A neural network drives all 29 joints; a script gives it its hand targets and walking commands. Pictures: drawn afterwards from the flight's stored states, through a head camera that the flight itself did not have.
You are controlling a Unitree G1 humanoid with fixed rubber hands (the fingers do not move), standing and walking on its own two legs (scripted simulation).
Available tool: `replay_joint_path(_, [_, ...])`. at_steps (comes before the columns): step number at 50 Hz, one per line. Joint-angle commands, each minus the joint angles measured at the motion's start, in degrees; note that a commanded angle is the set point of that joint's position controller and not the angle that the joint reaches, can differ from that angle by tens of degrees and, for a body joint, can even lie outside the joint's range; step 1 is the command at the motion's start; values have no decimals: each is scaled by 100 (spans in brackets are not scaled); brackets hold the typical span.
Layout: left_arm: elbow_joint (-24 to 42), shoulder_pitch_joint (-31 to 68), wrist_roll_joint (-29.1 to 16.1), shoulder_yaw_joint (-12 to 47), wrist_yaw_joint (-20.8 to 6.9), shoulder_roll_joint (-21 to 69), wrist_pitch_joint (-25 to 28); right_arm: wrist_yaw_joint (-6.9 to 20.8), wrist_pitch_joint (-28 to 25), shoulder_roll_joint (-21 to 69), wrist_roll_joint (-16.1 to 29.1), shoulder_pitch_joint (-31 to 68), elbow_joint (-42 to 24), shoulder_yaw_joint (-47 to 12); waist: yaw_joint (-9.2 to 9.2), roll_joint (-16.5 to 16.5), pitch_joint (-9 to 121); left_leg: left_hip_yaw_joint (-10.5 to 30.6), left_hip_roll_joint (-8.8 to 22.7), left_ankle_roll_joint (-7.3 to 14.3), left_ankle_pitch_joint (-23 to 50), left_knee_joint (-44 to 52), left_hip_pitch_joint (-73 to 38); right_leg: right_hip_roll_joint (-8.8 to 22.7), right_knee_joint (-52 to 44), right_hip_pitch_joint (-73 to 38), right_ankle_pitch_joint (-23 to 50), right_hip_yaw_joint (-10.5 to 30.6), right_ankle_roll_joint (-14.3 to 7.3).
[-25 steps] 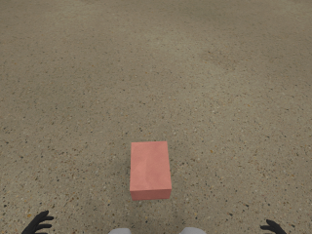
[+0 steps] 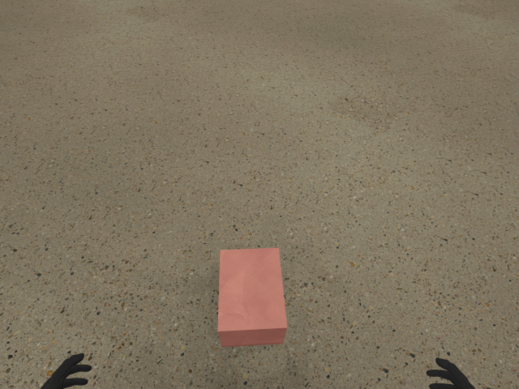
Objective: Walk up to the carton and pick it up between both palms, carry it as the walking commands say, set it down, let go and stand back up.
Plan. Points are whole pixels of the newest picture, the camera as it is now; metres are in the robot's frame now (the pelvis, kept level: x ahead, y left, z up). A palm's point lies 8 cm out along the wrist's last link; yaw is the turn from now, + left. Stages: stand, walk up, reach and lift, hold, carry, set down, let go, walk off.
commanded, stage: walk up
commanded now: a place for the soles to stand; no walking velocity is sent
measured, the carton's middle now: (251, 296) +0.51 +0.03 -0.68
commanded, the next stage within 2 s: reach and lift in 1.58 s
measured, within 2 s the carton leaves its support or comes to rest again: neither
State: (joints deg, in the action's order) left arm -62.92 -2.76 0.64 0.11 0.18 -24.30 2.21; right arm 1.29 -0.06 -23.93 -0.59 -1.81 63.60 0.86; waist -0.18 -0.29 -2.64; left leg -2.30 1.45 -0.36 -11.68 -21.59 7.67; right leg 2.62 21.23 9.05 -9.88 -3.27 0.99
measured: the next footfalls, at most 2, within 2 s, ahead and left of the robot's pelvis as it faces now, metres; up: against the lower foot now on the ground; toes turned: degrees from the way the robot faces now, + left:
right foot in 0.70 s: +0.14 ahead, -0.09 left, +0.00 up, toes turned +9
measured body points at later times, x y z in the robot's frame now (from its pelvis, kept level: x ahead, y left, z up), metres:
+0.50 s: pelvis +0.05 +0.02 -0.02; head +0.07 +0.03 +0.43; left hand +0.11 +0.38 -0.12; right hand +0.20 -0.30 -0.12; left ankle +0.00 +0.12 -0.75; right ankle +0.02 -0.13 -0.75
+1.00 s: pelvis +0.06 +0.03 +0.00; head +0.08 +0.03 +0.45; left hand +0.15 +0.36 -0.11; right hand +0.22 -0.27 -0.11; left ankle +0.01 +0.13 -0.75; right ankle +0.10 -0.09 -0.75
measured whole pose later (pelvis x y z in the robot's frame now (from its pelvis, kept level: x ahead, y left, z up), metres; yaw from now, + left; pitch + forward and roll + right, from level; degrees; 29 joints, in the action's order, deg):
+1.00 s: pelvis +0.06 +0.03 +0.00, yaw +6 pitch -2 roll +0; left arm -57.0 -3.5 -0.2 -0.3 0.6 -23.2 1.6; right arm 0.4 -0.2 -22.4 -0.4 -4.0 57.7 1.3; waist -0.6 0.1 -3.8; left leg 0.3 -1.6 1.1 -15.7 -22.2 4.4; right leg 2.1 24.0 11.2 -10.7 -3.0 0.4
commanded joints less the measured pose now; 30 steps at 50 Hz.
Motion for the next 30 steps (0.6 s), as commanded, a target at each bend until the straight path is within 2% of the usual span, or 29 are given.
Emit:
replay_joint_path(1, [354, -73, 66, -295, 77, -1361, 58, 59, 49, -1078, -95, 155, -394, 257, -86, 166, 97, 483, 289, 267, -1148, 67, 718, 668, -378, -39, -1534, 726, -483])
replay_joint_path(3, [457, -192, 87, -355, 85, -1456, 47, 87, 57, -1004, -138, 69, -489, 269, -90, 420, -82, 428, 151, 208, -1029, -270, 1078, 1012, -533, -15, -1796, 1109, -693])
replay_joint_path(5, [572, -171, 96, -381, 92, -1512, 45, 99, 48, -984, -149, -101, -519, 287, -13, 529, -41, 400, 100, 159, -689, -365, 965, 1242, -495, 2, -1310, 1160, -799])
replay_joint_path(6, [645, -101, 91, -370, 91, -1477, 44, 101, 32, -1015, -150, -201, -526, 299, 42, 489, 11, 496, 140, 173, -513, -249, 776, 1174, -317, 78, -940, 975, -745])
replay_joint_path(7, [728, -3, 79, -343, 86, -1400, 45, 100, 9, -1088, -146, -292, -535, 318, 94, 335, 81, 682, 229, 232, -248, -64, 514, 947, -24, 210, -563, 643, -608])
replay_joint_path(8, [798, 50, 59, -306, 79, -1284, 44, 93, -18, -1206, -139, -343, -562, 345, 104, 26, 161, 1047, 449, 363, 18, 206, 311, 590, 400, 326, -326, 222, -422])
replay_joint_path(9, [815, 1, 41, -253, 72, -1117, 35, 76, -34, -1289, -105, -347, -599, 354, 74, -353, 274, 1458, 750, 560, 140, 466, 125, 281, 795, 396, -419, -140, -264])
replay_joint_path(10, [816, -39, 26, -212, 71, -1013, 22, 57, -26, -1310, -78, -304, -653, 347, 53, -476, 232, 1626, 847, 721, 270, 510, -11, 102, 828, 556, -652, -180, -201])
replay_joint_path(11, [802, -82, 28, -202, 71, -1004, 20, 41, -7, -1325, -71, -313, -693, 351, 44, -463, 201, 1620, 878, 796, 444, 456, -18, 51, 735, 537, -737, -177, -193])
replay_joint_path(13, [757, -298, 36, -213, 85, -1064, 49, 18, 27, -1267, -47, -314, -790, 338, -20, -465, 296, 1293, 701, 666, 1087, 175, 107, 129, 489, 83, -216, -110, -236])
replay_joint_path(16, [748, -657, 32, -301, 141, -1328, 79, -22, 57, -1150, -14, -410, -946, 346, -68, -182, 520, 759, 297, 341, 1651, -532, 442, 532, 540, -672, 1144, 95, -420])
replay_joint_path(19, [825, -1005, 2, -444, 216, -1610, 55, -19, 89, -1038, -49, -294, -1155, 369, -158, 300, 525, 499, 81, 261, 1309, -1322, 1091, 1110, 544, -1071, 1466, 580, -805])
replay_joint_path(21, [967, -966, 9, -509, 245, -1692, 33, 18, 125, -975, -67, -223, -1255, 388, -117, 550, 343, 391, 8, 239, 549, -1567, 1393, 1551, 449, -943, 1350, 808, -1105])
replay_joint_path(22, [1048, -895, 19, -521, 244, -1686, 28, 39, 130, -966, -73, -253, -1277, 405, -59, 596, 277, 369, 28, 243, 288, -1525, 1343, 1654, 473, -779, 1357, 801, -1157])
replay_joint_path(23, [1123, -819, 30, -522, 237, -1666, 24, 57, 122, -971, -82, -320, -1286, 425, 10, 585, 252, 386, 59, 268, 338, -1346, 1149, 1613, 588, -580, 1318, 687, -1110])
replay_joint_path(24, [1198, -744, 39, -502, 228, -1598, 20, 65, 98, -1014, -97, -409, -1293, 456, 87, 457, 296, 486, 112, 325, 848, -1132, 772, 1430, 831, -313, 1233, 460, -960])
replay_joint_path(25, [1307, -585, 34, -459, 224, -1449, 20, 53, 65, -1139, -114, -614, -1270, 512, 204, 123, 405, 801, 255, 443, 1794, -1002, 165, 1083, 1365, 146, 1228, 81, -720])
replay_joint_path(26, [1460, -385, -1, -377, 215, -1178, 18, 18, 26, -1366, -112, -954, -1223, 591, 393, -604, 555, 1482, 654, 668, 2869, -619, -626, 457, 2334, 906, 842, -438, -367])
replay_joint_path(27, [1544, -168, -35, -305, 193, -930, -35, -33, 19, -1502, -67, -1120, -1210, 625, 517, -1138, 410, 2263, 1192, 1133, 3627, -326, -1178, -160, 2945, 1990, -1982, -407, -176])
replay_joint_path(28, [1591, -117, -25, -304, 228, -929, -82, -76, 12, -1508, -63, -1340, -1230, 630, 504, -662, 353, 2392, 1449, 1474, 3715, -304, -1102, -44, 3066, 2107, -2479, 78, -211])
replay_joint_path(29, [1552, -248, -70, -314, 222, -954, -90, -124, 13, -1417, -59, -1165, -1283, 618, 365, -439, 191, 2197, 1397, 1508, 3740, -370, -1052, -15, 2919, 2101, -2437, 256, -212])
replay_joint_path(30, [1505, -393, -110, -311, 217, -948, -76, -156, 23, -1315, -77, -876, -1379, 584, 231, -539, 62, 1900, 1274, 1396, 3741, -373, -848, 49, 2507, 1955, -2251, 248, -196])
